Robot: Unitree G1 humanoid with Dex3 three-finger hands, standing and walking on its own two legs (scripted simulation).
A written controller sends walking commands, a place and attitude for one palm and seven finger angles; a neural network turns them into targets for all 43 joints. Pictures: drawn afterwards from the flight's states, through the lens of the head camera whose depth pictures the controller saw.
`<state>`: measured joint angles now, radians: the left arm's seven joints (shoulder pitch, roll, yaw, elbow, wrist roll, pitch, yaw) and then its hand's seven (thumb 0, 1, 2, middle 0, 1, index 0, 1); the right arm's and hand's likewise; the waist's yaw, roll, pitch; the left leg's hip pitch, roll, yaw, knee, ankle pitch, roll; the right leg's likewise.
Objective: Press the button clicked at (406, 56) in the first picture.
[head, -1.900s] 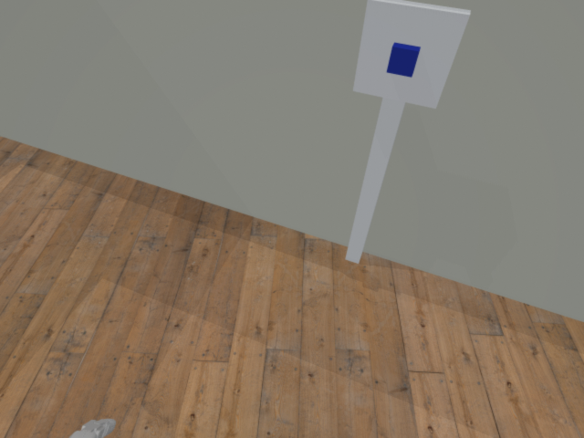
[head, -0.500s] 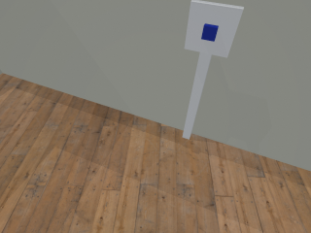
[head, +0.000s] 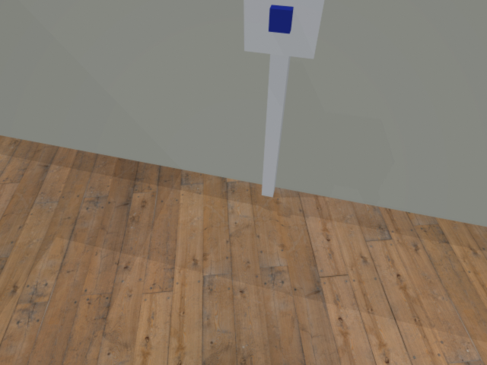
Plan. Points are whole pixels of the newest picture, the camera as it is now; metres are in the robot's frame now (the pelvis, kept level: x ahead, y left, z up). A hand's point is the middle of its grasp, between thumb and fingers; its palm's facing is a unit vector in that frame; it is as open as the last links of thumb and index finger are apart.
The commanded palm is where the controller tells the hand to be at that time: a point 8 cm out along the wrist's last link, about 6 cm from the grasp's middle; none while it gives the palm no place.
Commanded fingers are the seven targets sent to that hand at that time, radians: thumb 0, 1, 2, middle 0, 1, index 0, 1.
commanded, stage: walk to a spot facing it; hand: left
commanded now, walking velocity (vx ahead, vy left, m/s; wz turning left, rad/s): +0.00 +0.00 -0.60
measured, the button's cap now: (280, 18) +0.94 -0.02 +0.13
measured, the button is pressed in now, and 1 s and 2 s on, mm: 0 0 0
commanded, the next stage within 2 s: turn to face it in 0.72 s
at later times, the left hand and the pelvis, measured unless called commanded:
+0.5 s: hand out of the picture +0.08 +0.24 -0.16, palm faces -0.14 -0.97 -0.21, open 7.4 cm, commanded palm none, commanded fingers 0.00 0.90 0.90 -0.20 -0.30 -0.20 -0.30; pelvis +0.01 +0.03 +0.02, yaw -14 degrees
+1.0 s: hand (223, 284) +0.29 +0.08 -0.15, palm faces -0.51 -0.83 -0.23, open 7.4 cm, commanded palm none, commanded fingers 0.00 0.90 0.90 -0.20 -0.30 -0.20 -0.30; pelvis +0.08 -0.01 +0.00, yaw -28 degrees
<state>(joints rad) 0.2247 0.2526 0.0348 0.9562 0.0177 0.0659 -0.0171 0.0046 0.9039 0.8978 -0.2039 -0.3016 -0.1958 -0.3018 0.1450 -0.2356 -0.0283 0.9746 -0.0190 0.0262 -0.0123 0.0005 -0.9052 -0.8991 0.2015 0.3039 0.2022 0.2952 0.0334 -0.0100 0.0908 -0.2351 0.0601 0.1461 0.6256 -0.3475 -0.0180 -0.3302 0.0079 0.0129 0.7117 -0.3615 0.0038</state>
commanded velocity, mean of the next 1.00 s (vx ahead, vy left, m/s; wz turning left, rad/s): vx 0.06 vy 0.00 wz -0.37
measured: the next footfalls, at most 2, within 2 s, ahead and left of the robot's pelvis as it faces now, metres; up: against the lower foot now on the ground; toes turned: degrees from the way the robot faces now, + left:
left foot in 0.44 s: +0.05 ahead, +0.14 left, +0.00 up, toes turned -10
right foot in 0.86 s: +0.09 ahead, -0.15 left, +0.00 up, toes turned -33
